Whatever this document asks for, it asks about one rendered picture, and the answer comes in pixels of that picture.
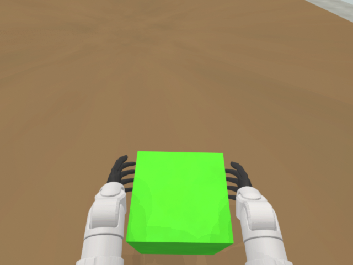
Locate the carton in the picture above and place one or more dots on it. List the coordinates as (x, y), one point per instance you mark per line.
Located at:
(179, 204)

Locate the right robot hand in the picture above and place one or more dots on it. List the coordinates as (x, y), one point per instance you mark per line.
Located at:
(242, 179)

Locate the right robot forearm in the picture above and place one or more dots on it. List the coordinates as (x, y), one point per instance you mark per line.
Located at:
(260, 229)

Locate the left robot forearm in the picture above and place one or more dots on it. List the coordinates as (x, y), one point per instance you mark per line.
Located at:
(104, 229)

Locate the left robot hand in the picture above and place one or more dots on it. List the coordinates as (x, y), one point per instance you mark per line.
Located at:
(117, 173)

